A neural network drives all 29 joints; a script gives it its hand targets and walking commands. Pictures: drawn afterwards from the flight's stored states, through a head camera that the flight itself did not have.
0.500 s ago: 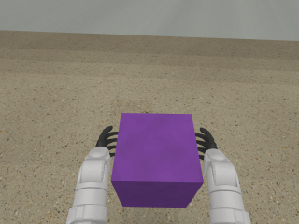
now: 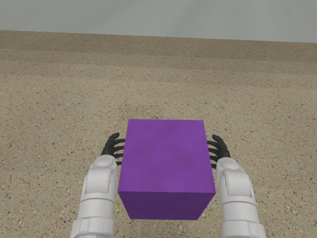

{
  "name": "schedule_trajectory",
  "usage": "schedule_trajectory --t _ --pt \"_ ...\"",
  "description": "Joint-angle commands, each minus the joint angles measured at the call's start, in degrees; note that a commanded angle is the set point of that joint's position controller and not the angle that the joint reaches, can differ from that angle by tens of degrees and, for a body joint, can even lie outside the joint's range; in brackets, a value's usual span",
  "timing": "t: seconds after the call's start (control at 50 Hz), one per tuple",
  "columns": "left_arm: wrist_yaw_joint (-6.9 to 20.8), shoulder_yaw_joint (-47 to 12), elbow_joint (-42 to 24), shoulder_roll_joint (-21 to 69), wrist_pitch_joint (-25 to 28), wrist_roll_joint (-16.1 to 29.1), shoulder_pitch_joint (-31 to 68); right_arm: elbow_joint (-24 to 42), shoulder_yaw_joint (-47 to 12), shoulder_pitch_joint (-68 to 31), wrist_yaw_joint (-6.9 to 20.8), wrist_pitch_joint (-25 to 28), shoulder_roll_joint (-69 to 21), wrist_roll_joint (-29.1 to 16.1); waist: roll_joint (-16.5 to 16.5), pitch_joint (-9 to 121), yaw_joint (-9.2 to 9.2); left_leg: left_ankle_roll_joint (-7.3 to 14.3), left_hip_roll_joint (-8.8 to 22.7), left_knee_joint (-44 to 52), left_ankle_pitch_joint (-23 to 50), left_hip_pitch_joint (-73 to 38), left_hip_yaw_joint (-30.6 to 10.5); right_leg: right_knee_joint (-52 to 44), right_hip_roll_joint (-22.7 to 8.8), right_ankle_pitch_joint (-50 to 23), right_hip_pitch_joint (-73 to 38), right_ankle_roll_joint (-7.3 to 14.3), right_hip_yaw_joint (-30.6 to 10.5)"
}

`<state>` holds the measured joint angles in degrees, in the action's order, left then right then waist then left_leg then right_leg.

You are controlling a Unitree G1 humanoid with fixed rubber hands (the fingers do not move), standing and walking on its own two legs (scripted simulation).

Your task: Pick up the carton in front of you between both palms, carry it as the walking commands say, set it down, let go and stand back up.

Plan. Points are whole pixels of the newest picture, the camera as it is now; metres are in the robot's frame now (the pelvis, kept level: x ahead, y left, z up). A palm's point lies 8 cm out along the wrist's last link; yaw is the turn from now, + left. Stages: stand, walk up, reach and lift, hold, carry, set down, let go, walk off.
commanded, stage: carry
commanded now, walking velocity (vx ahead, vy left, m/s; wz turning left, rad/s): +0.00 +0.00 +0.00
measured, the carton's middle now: (164, 172) +0.30 +0.00 -0.04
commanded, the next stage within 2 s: hold in 0.44 s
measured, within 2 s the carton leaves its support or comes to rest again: neither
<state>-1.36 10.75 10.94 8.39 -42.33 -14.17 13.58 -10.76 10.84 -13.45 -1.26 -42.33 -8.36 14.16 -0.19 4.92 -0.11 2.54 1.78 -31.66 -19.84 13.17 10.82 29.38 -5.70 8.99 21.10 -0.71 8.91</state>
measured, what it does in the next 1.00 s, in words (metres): shifts its weight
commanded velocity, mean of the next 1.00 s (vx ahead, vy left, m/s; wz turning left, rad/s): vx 0.00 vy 0.00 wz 0.00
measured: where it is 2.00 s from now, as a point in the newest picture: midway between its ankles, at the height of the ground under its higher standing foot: outside the picture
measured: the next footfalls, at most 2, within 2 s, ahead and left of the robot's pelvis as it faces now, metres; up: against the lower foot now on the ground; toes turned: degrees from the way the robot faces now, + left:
none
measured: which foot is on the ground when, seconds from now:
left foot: down 0.00-1.00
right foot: down 0.00-1.00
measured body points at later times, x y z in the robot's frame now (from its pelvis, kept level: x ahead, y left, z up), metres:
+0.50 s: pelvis -0.01 +0.01 +0.00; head -0.02 +0.01 +0.45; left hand +0.29 +0.16 +0.03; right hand +0.30 -0.14 +0.03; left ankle -0.03 +0.08 -0.73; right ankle +0.06 -0.14 -0.73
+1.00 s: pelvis -0.02 -0.06 +0.00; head +0.00 -0.07 +0.45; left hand +0.29 +0.18 +0.01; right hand +0.35 -0.12 +0.01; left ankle -0.03 +0.08 -0.73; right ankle +0.07 -0.16 -0.73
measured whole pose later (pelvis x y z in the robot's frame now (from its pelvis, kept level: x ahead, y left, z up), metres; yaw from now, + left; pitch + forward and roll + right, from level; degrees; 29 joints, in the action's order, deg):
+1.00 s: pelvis -0.02 -0.06 +0.00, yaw +15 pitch -3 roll +0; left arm 5.2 29.8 36.9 7.8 -29.4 -26.8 34.0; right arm -29.2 28.4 -31.1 -1.5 -33.3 -13.7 24.9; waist -1.1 -4.4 1.2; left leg 0.3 -1.0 -34.8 -17.1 15.3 -6.4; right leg 32.4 2.5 12.1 17.6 0.3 -2.7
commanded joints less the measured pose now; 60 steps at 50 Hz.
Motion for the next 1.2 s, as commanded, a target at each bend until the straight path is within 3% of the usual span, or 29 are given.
schedule_trajectory --t 0.0,0.42,0.44,0.46,0.48,0.5,0.52,0.54,0.62,0.72,0.82,0.9,1.0,1.08,1.18 --pt "13.2 -32.3 -4.0 51.8 2.3 15.0 27.4 3.9 -32.1 -27.5 13.2 2.3 -51.4 -14.8 -0.2 14.9 0.06 -0.3 7.5 6.5 15.0 -1.0 -6.7 -1.6 -3.8 -9.1 -9.4 0.8 -4.3" --pt "13.1 -32.5 -4.2 51.8 2.2 15.0 27.2 4.1 -32.2 -27.4 13.3 2.2 -51.3 -15.0 -0.3 14.7 0.11 -0.2 7.6 6.5 15.8 -0.9 -6.7 -1.5 -3.8 -8.6 -9.0 0.3 -3.9" --pt "13.5 -31.2 -1.4 54.3 3.1 14.2 23.6 5.9 -31.1 -21.7 13.6 2.2 -52.2 -14.0 -7.2 6.5 1.65 -0.3 -1.4 12.8 30.2 0.9 -18.8 -0.7 14.1 -12.9 -24.2 1.6 -10.2" --pt "12.9 -29.9 -1.9 52.4 4.6 12.7 22.5 8.6 -31.0 -23.9 14.0 3.1 -50.2 -14.1 -6.4 8.7 0.54 -0.3 -1.4 11.9 35.9 -4.1 -19.3 -3.0 11.9 -13.7 -22.3 1.2 -12.1" --pt "12.4 -28.1 -1.2 50.8 5.3 11.2 21.8 8.5 -32.1 -25.6 14.3 3.4 -50.6 -14.4 -3.2 9.8 -0.88 -1.0 -1.9 10.2 41.5 -13.0 -19.4 -4.3 12.2 -15.0 -16.4 0.7 -12.1" --pt "11.9 -27.3 -0.9 51.0 5.8 10.4 22.1 8.3 -33.4 -27.8 14.9 4.0 -50.5 -15.1 -4.2 11.2 -2.19 -1.6 -2.6 10.7 38.1 -16.0 -18.4 -5.1 12.2 -13.0 -16.0 0.7 -12.4" --pt "11.7 -27.7 -0.8 51.4 6.1 10.6 23.0 7.2 -34.2 -28.2 15.2 4.4 -51.1 -15.6 -2.7 11.5 -2.38 -1.9 -2.9 10.9 37.3 -16.5 -18.2 -5.4 12.6 -12.9 -16.2 0.5 -12.1" --pt "11.6 -28.0 -0.6 52.1 6.4 11.0 23.7 6.6 -34.5 -28.7 15.4 4.8 -50.8 -15.8 -3.6 11.4 -2.28 -2.0 -3.2 11.8 32.6 -16.7 -18.0 -5.7 12.6 -10.9 -16.8 0.5 -12.1" --pt "13.4 -31.3 -0.7 54.3 5.8 13.3 28.8 2.5 -31.8 -27.1 15.0 5.1 -52.2 -14.0 -3.3 10.0 1.55 -3.2 -3.9 12.0 26.2 -16.7 -16.9 -7.4 13.1 -6.4 -15.3 0.8 -11.8" --pt "16.5 -29.8 4.1 53.6 5.4 13.5 35.5 -3.8 -26.6 -29.8 14.3 4.7 -54.9 -11.0 -1.0 5.3 3.81 -2.8 -5.3 13.3 10.4 -7.5 -15.7 -8.5 12.2 -1.0 -18.2 1.4 -11.9" --pt "19.6 -19.1 17.2 50.4 8.9 8.3 46.2 -15.1 -18.9 -40.7 13.6 5.6 -58.8 -7.4 2.1 1.6 1.90 0.1 -6.6 10.8 -2.5 2.8 -14.3 -7.4 10.6 9.6 -18.7 0.4 -12.3" --pt "19.3 -5.5 27.4 46.0 13.1 0.5 49.6 -21.9 -10.2 -47.5 12.1 8.5 -55.9 -3.1 2.3 1.1 -0.13 1.3 -7.1 5.6 -2.8 9.1 -13.7 -5.3 9.7 13.1 -16.7 -0.4 -13.6" --pt "16.5 4.8 32.5 37.6 18.0 -7.6 48.0 -24.1 0.9 -46.3 8.9 14.5 -45.5 4.1 0.9 2.1 0.71 0.7 -7.7 -0.4 0.6 18.4 -13.8 0.6 10.2 6.5 -8.9 -0.7 -13.0" --pt "15.6 3.0 32.0 35.9 24.3 -6.8 48.6 -23.5 0.0 -46.3 7.4 21.4 -43.5 4.5 1.0 10.1 1.08 -0.4 -9.1 -6.0 4.9 25.8 -13.1 7.1 11.1 -2.9 -4.5 -1.1 -12.8" --pt "16.2 -7.1 30.2 42.6 32.8 -1.2 53.2 -21.9 -10.4 -51.5 7.5 30.6 -50.1 0.1 -0.3 29.1 0.88 -1.7 -10.9 -13.5 9.5 36.8 -12.4 17.4 11.6 -13.3 -4.0 -1.7 -13.0"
